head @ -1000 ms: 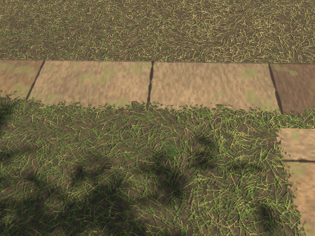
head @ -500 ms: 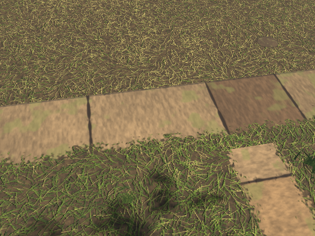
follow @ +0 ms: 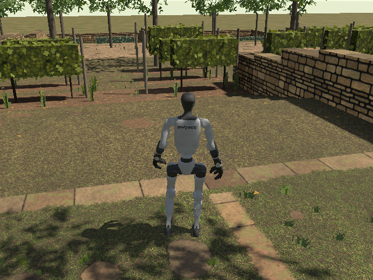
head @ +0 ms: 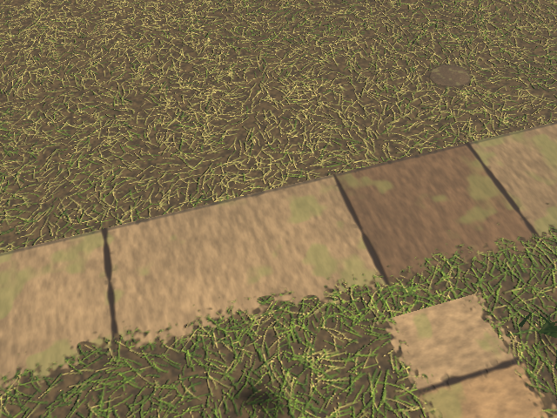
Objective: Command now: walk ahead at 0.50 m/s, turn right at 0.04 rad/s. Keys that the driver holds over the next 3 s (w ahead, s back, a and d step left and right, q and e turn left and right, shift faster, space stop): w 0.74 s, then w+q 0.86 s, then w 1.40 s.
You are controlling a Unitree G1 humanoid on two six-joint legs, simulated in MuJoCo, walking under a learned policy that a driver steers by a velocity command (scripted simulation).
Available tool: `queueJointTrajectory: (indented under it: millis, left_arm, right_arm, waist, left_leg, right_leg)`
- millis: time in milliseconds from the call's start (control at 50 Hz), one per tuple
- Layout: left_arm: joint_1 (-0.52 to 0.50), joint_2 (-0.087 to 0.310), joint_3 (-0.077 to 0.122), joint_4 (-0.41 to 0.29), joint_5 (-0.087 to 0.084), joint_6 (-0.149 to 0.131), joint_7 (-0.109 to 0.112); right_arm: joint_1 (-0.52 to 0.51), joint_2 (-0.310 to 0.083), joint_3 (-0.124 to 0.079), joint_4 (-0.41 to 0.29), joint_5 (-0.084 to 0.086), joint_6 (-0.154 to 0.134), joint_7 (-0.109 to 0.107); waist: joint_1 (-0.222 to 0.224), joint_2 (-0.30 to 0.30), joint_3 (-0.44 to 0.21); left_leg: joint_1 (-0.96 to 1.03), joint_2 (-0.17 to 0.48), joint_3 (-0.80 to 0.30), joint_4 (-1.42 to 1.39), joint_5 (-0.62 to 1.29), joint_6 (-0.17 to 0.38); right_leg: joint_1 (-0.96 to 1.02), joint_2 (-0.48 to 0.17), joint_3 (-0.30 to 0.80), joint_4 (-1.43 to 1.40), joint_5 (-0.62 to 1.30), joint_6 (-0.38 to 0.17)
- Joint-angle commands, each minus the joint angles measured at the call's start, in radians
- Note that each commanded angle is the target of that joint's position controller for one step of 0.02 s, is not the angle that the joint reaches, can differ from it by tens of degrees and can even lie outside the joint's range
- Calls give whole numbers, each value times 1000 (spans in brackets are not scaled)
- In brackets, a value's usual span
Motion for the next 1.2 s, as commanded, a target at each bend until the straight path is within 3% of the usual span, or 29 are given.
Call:
queueJointTrajectory:
  millis: [20, 120, 200, 280, 340, 360, 380, 400, 420, 440, 460, 480, 500, 520, 560, 600, 720, 820, 880, 900, 920, 940, 960, 980, 1000, 1040, 1060, 1100, 1200]
  left_arm:
    - [21, 107, 31, -34, 3, -26, -4]
    - [81, 137, 40, 24, -1, -35, 15]
    - [146, 168, 46, 63, -12, -25, 27]
    - [209, 182, 50, 110, -19, -6, 31]
    - [204, 197, 56, 127, -22, 9, 38]
    - [187, 206, 57, 127, -21, 15, 40]
    - [175, 196, 52, 126, -17, 21, 42]
    - [179, 159, 34, 108, -3, 21, 45]
    - [300, 44, -1, 85, 0, -1, 36]
    - [278, 89, 5, 105, -12, -25, 30]
    - [184, 165, 26, 81, -40, -36, 24]
    - [115, 162, 24, 63, -40, -39, 26]
    - [78, 151, 25, 57, -24, -35, 30]
    - [91, 142, 31, 62, -15, -23, 34]
    - [134, 103, 25, 78, -11, 1, 36]
    - [103, 92, 24, 67, -6, 11, 41]
    - [-101, 58, 11, 16, -4, -5, 28]
    - [-254, 64, 8, -42, -13, -24, 0]
    - [-219, 101, 19, -40, -13, -39, -10]
    - [-159, 119, 29, -25, -13, -44, -7]
    - [-29, 159, 51, 14, -9, -46, 1]
    - [150, 224, 71, 45, 9, -47, 12]
    - [235, 314, 94, 65, 19, -35, 18]
    - [246, 223, 72, 65, 8, -30, 17]
    - [177, 164, 53, 58, 1, -29, 21]
    - [53, 102, 33, 57, 3, -29, 21]
    - [14, 81, 27, 59, 10, -34, 20]
    - [-19, 89, 34, 71, 12, -45, 19]
    - [-9, 138, 53, 108, 15, -48, 33]
  right_arm:
    - [28, -65, -21, -63, -8, 8, -3]
    - [-115, -46, -16, -113, -22, 17, -6]
    - [-259, -25, -3, -152, -13, 3, 12]
    - [-355, -40, -2, -201, -5, -5, 34]
    - [-329, -65, -9, -210, -6, -12, 45]
    - [-270, -85, -18, -197, -8, -13, 43]
    - [-135, -120, -40, -158, -10, -13, 35]
    - [44, -184, -62, -119, -18, -11, 24]
    - [138, -286, -85, -103, -33, -6, 19]
    - [161, -203, -63, -98, -17, -2, 22]
    - [88, -158, -47, -106, -11, -1, 20]
    - [16, -131, -38, -120, -13, 1, 18]
    - [-42, -102, -30, -125, -20, 1, 21]
    - [-74, -77, -21, -131, -30, -4, 24]
    - [-84, -80, -24, -123, -29, -16, 27]
    - [-67, -102, -31, -104, -26, -23, 21]
    - [18, -130, -36, -59, -14, -7, -3]
    - [115, -146, -41, -12, 0, 19, -10]
    - [100, -166, -51, -9, 3, 33, -21]
    - [81, -173, -54, -13, 4, 37, -23]
    - [71, -153, -46, -17, 0, 39, -23]
    - [60, -98, -24, -43, -16, 36, -21]
    - [188, 18, 8, -67, -12, 17, -19]
    - [174, -56, -7, -52, 13, 3, -16]
    - [87, -131, -30, -75, 31, 0, -15]
    - [2, -114, -36, -94, 14, 11, -20]
    - [14, -100, -41, -91, 10, 26, -20]
    - [32, -53, -37, -96, 13, 52, -16]
    - [-51, -34, -36, -143, 2, 67, -7]
  waist:
    - [-6, -121, -62]
    - [14, -72, -1]
    - [70, -71, 31]
    - [96, -74, 57]
    - [65, -98, 30]
    - [28, -111, -9]
    - [-40, -100, -94]
    - [-107, -47, -237]
    - [-68, 202, -382]
    - [-95, 224, -447]
    - [-90, 147, -274]
    - [-63, 69, -173]
    - [-32, 25, -96]
    - [4, 45, -68]
    - [35, 63, -64]
    - [41, 47, -39]
    - [-24, 31, 11]
    - [-70, 28, 54]
    - [-26, 57, 30]
    - [14, 68, -2]
    - [78, 53, -87]
    - [151, -8, -244]
    - [109, -265, -393]
    - [136, -280, -427]
    - [135, -206, -260]
    - [82, -124, -101]
    - [48, -142, -63]
    - [17, -138, -29]
    - [16, -86, 11]
  left_leg:
    - [-174, 79, -41, -15, 102, -7]
    - [-254, 76, -38, -265, 333, -36]
    - [-202, 31, 1, -499, 484, -27]
    - [-234, 11, -5, -601, 420, 1]
    - [-160, -18, 16, -645, 303, 38]
    - [-61, -49, 45, -660, 276, 56]
    - [128, -83, 77, -679, 290, 84]
    - [432, 26, -33, -628, 353, 138]
    - [830, 281, -502, -685, 207, 301]
    - [873, 322, -738, -830, 83, 330]
    - [749, 289, -593, -849, 34, 274]
    - [594, 249, -457, -866, 82, 240]
    - [450, 208, -366, -901, 159, 223]
    - [357, 171, -300, -934, 220, 208]
    - [274, 147, -231, -988, 294, 219]
    - [256, 141, -174, -1019, 365, 230]
    - [317, 99, -55, -1039, 400, 184]
    - [430, 147, -110, -974, 376, 185]
    - [471, 176, -162, -896, 432, 162]
    - [461, 163, -160, -833, 524, 149]
    - [419, 108, -125, -688, 616, 122]
    - [249, 45, -81, -418, 470, 83]
    - [-152, -114, -1, -47, -32, 8]
    - [-269, -97, -116, 104, -231, 4]
    - [-338, -45, -117, 150, -163, 10]
    - [-288, 28, -84, 79, -20, 7]
    - [-232, 54, -93, 39, 23, 6]
    - [-180, 68, -82, 8, 61, -3]
    - [-234, 69, -76, -195, 278, -20]
  right_leg:
    - [166, -253, 295, -303, 111, -191]
    - [175, -229, 175, -349, 219, -186]
    - [203, -215, 120, -354, 172, -155]
    - [337, -272, 138, -298, 178, -145]
    - [412, -296, 146, -220, 318, -118]
    - [416, -281, 130, -147, 477, -104]
    - [387, -232, 91, 13, 617, -80]
    - [221, -181, 49, 272, 481, -44]
    - [-207, -5, 20, 677, -32, 37]
    - [-350, 19, 167, 817, -406, 36]
    - [-442, -43, 168, 867, -356, 24]
    - [-432, -99, 132, 824, -261, 17]
    - [-394, -134, 114, 753, -192, 21]
    - [-329, -163, 120, 700, -142, 22]
    - [-258, -173, 110, 658, -95, 37]
    - [-291, -179, 105, 593, -30, 56]
    - [-320, -152, 70, 233, 263, 68]
    - [-322, -108, 68, 69, 228, 60]
    - [-223, -83, 75, 10, 136, 36]
    - [-121, -63, 55, -13, 111, 21]
    - [78, -51, 39, -32, 120, -7]
    - [383, -188, 162, 27, 148, -68]
    - [763, -443, 578, -22, 22, -211]
    - [750, -466, 746, -129, -131, -234]
    - [624, -431, 590, -153, -165, -184]
    - [363, -354, 375, -221, -67, -138]
    - [274, -323, 294, -260, -20, -124]
    - [183, -313, 196, -317, 61, -130]
    - [199, -295, 5, -355, 195, -129]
